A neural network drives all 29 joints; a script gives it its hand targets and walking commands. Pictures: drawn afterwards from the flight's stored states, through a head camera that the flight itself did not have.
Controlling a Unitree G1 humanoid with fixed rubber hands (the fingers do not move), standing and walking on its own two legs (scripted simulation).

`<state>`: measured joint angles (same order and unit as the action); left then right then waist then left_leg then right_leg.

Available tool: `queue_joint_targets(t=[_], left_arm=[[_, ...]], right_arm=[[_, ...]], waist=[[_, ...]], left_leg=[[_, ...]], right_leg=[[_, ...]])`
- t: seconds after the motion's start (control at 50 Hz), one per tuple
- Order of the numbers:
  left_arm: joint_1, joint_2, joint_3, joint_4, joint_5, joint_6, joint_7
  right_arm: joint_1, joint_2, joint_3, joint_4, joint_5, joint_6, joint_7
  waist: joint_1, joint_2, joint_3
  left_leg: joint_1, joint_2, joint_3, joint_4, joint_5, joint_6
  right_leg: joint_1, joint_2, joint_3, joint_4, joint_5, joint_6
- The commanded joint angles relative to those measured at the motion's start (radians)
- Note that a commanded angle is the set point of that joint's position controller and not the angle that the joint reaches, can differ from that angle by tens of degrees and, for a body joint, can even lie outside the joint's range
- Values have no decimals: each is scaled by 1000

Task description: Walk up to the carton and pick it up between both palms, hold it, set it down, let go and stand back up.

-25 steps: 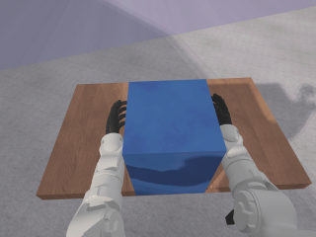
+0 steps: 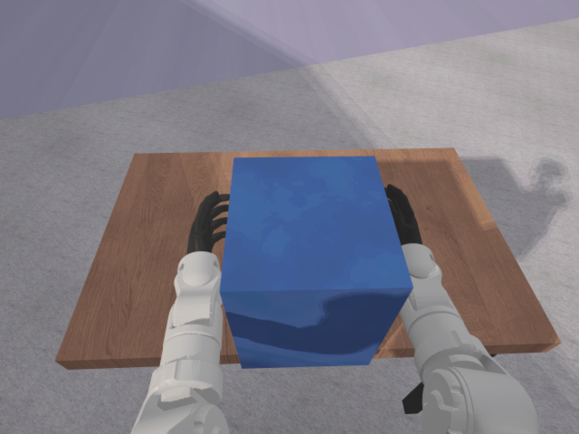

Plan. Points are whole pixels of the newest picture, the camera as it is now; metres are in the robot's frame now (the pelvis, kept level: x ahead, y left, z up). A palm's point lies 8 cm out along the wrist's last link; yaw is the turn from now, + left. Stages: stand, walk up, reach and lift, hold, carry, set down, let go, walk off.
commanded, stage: reach and lift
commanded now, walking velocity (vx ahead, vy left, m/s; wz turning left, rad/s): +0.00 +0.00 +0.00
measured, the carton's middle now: (305, 267) +0.36 +0.00 +0.03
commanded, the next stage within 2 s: none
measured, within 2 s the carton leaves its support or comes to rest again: leaves its support in 0.84 s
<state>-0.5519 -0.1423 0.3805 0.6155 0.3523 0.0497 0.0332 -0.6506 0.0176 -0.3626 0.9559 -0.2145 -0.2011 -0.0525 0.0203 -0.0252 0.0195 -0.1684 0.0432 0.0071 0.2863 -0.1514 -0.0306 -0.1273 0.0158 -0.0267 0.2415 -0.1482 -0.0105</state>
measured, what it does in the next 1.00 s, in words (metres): stands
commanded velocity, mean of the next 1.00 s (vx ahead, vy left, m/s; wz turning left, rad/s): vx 0.00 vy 0.00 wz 0.00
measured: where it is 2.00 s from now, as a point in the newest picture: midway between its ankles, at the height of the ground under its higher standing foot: outside the picture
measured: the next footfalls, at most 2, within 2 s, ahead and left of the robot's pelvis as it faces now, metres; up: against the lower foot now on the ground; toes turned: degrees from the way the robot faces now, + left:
none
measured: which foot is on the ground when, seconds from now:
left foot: down 0.00-1.00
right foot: down 0.00-1.00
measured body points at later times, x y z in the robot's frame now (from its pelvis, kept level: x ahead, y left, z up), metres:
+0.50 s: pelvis +0.00 +0.00 +0.00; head +0.03 +0.02 +0.45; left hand +0.38 +0.15 +0.06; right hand +0.40 -0.15 +0.06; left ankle +0.00 +0.13 -0.75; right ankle -0.02 -0.11 -0.75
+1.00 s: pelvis -0.02 +0.00 +0.00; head +0.00 +0.02 +0.45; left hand +0.38 +0.15 +0.08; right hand +0.39 -0.14 +0.08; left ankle +0.00 +0.13 -0.75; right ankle -0.02 -0.11 -0.75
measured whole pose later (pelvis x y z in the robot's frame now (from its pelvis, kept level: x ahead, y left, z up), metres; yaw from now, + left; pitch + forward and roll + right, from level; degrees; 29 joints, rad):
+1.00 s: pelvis -0.02 +0.00 +0.00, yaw +0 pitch +2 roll -1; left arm -0.59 -0.11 0.33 0.66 0.31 0.01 0.08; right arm -0.68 -0.02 -0.25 1.02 -0.11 -0.29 -0.13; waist 0.02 -0.03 -0.01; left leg -0.21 0.05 0.02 0.30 -0.13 -0.03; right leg -0.16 0.02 -0.06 0.24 -0.12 -0.02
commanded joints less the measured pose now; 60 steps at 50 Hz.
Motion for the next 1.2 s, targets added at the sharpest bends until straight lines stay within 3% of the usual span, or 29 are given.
queue_joint_targets(t=[0.0, 0.1, 0.2, 0.3, 0.38, 0.42, 0.48, 0.54, 0.6, 0.66, 0.74, 0.78, 0.8, 0.84, 0.88, 1.0, 1.02, 1.08, 1.1, 1.12, 1.16, 1.18], left_arm=[[-418, -470, -307, -19, 19, -15, -76], [-438, -491, -322, -37, 19, -19, -80], [-441, -471, -311, -25, 21, -9, -88], [-426, -497, -326, -29, 23, -14, -81], [-432, -489, -331, -27, 22, -2, -85], [-453, -485, -328, -24, 10, 1, -86], [-454, -485, -336, -24, 9, 2, -81], [-484, -495, -346, -42, 15, 0, -75], [-488, -508, -371, -70, 3, -8, -72], [-528, -523, -407, -95, -17, -36, -61], [-555, -532, -428, -103, -31, -89, -45], [-600, -527, -436, -94, -32, -118, -38], [-612, -521, -439, -83, -38, -124, -34], [-638, -515, -426, -72, -41, -134, -34], [-651, -511, -430, -52, -36, -125, -38], [-659, -507, -434, -83, -50, -42, -45], [-671, -494, -437, -88, -56, -19, -49], [-735, -516, -473, -152, -94, 37, -48], [-741, -509, -476, -129, -104, 65, -50], [-752, -526, -488, -171, -112, 79, -49], [-782, -533, -531, -207, -146, 117, -52], [-779, -538, -537, -202, -146, 135, -54]], right_arm=[[-448, 497, 279, -95, -40, -85, 113], [-458, 504, 286, -114, -29, -101, 110], [-440, 499, 280, -108, -41, -89, 106], [-449, 504, 286, -108, -30, -101, 99], [-435, 501, 289, -83, -18, -94, 99], [-465, 504, 312, -111, -2, -90, 95], [-469, 502, 306, -105, -5, -88, 94], [-475, 499, 294, -93, -8, -97, 95], [-497, 502, 349, -119, 13, -116, 88], [-541, 515, 371, -145, 19, -144, 75], [-584, 531, 418, -165, 45, -187, 66], [-608, 528, 428, -152, 48, -207, 61], [-623, 519, 417, -139, 44, -215, 60], [-626, 536, 420, -135, 43, -213, 53], [-629, 519, 404, -115, 34, -194, 48], [-630, 500, 406, -126, 80, -109, 48], [-639, 495, 400, -121, 91, -90, 46], [-725, 505, 416, -215, 131, -52, 43], [-744, 505, 430, -211, 147, -31, 41], [-758, 518, 446, -248, 160, -15, 44], [-795, 527, 466, -296, 190, 15, 38], [-796, 549, 491, -302, 203, 34, 36]], waist=[[4, 4, -405], [5, 32, -423], [-11, -2, -385], [-13, 5, -418], [-22, 34, -386], [-7, -2, -382], [-17, 0, -401], [-23, 30, -412], [-15, 27, -449], [-15, 39, -518], [-13, 6, -589], [1, 26, -605], [-12, 23, -574], [3, 8, -569], [-14, 2, -535], [-5, 11, -551], [-24, -1, -519], [-20, -11, -546], [-21, 24, -528], [-22, 19, -559], [-45, 7, -590], [-34, 22, -588]], left_leg=[[137, -35, 95, 29, 340, 2], [149, -35, 100, 23, 341, -6], [125, -43, 104, 8, 270, 9], [151, -31, 94, 22, 354, -5], [160, -39, 92, 25, 326, -1], [146, -42, 95, 26, 300, 10], [142, -40, 91, 20, 273, 10], [173, -39, 85, 32, 323, -1], [174, -37, 84, 43, 373, 2], [181, -36, 81, 63, 405, -13], [160, -36, 72, 73, 437, -13], [139, -33, 73, 64, 393, -7], [138, -32, 70, 65, 397, -11], [137, -31, 77, 61, 349, -1], [141, -34, 77, 42, 295, 10], [177, -43, 80, 33, 276, 8], [171, -46, 78, 29, 242, 8], [182, -45, 66, 34, 228, 22], [171, -50, 66, 43, 212, 22], [185, -47, 60, 47, 219, 18], [184, -58, 55, 51, 209, 16], [194, -58, 52, 52, 199, 23]], right_leg=[[170, 16, -74, 35, 383, 40], [169, 19, -80, 32, 359, 35], [166, 8, -74, 30, 355, 45], [159, 22, -84, 34, 412, 41], [150, 18, -83, 21, 355, 36], [166, 13, -77, 27, 362, 41], [154, 12, -80, 21, 317, 40], [149, 20, -89, 24, 351, 33], [190, 20, -82, 38, 420, 34], [181, 25, -85, 46, 467, 34], [217, 26, -80, 60, 548, 40], [195, 21, -72, 61, 516, 42], [172, 26, -90, 54, 481, 34], [158, 23, -77, 48, 435, 34], [127, 22, -81, 31, 373, 37], [139, 21, -75, 17, 326, 35], [139, 20, -76, 5, 289, 38], [134, 21, -78, 10, 247, 41], [119, 14, -69, 11, 220, 37], [128, 16, -77, 15, 228, 35], [149, 20, -69, 20, 244, 43], [146, 13, -67, 26, 245, 46]])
